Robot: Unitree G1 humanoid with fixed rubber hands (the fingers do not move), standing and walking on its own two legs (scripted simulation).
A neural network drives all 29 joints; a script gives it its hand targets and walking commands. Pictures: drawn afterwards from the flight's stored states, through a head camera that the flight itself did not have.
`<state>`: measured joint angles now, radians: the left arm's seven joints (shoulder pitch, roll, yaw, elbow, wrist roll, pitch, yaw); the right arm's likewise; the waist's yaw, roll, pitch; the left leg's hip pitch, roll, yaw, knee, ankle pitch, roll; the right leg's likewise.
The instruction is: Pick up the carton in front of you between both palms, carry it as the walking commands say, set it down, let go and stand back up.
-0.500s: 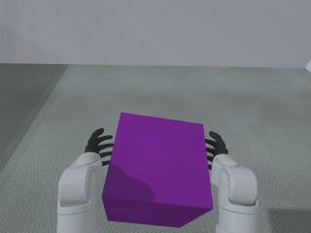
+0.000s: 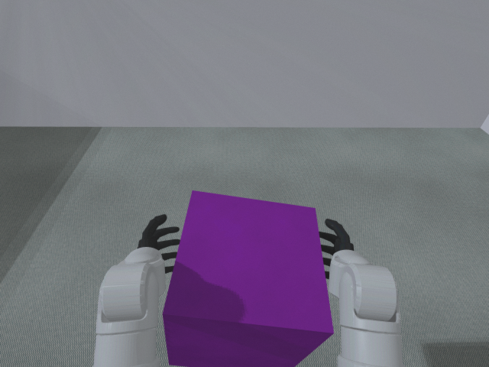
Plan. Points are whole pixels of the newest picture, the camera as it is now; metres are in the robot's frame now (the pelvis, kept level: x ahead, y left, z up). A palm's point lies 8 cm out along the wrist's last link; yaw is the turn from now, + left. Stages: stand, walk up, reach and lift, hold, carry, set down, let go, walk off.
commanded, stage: carry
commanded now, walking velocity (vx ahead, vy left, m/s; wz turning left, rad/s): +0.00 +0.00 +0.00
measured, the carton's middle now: (240, 288) +0.29 +0.01 +0.01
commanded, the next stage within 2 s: hold in 1.36 s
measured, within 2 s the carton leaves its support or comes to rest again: neither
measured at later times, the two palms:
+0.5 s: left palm (157, 288) +0.26 +0.14 +0.04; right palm (340, 286) +0.27 -0.16 +0.05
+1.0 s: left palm (155, 300) +0.24 +0.14 +0.04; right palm (344, 298) +0.25 -0.16 +0.05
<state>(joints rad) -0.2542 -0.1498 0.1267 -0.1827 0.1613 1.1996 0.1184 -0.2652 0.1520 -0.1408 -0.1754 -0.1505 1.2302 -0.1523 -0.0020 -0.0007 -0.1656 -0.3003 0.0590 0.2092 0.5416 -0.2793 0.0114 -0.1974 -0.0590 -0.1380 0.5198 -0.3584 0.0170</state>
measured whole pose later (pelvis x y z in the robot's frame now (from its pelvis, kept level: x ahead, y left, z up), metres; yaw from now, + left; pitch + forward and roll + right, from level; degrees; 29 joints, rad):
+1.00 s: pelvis -0.05 -0.01 +0.00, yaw +0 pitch +1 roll +0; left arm -0.26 -0.15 0.19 0.23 0.27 0.73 0.04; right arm -0.27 0.15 -0.21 0.24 -0.27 0.74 -0.03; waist 0.00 0.00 -0.11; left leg -0.31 0.08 0.20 0.51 -0.22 0.02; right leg -0.22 -0.04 -0.15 0.52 -0.32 -0.02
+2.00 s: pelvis -0.10 +0.01 +0.00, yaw -7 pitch -10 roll +0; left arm -0.45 -0.20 0.41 0.42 0.39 0.67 0.01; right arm -0.47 0.21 -0.44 0.48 -0.40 0.63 0.02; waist 0.01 -0.03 0.08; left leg -0.13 -0.03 0.01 0.48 -0.18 0.02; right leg -0.09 0.01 0.03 0.50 -0.25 -0.02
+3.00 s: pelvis -0.14 +0.01 -0.22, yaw -8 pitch +43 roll -2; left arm -0.83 0.01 0.39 0.69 0.23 0.21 0.03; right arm -0.77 0.19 -0.46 0.57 -0.20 0.19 -0.18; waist 0.02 -0.03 -0.21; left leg -1.86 -0.01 -0.01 1.54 -0.44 0.02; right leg -1.80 0.06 -0.01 1.56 -0.52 0.00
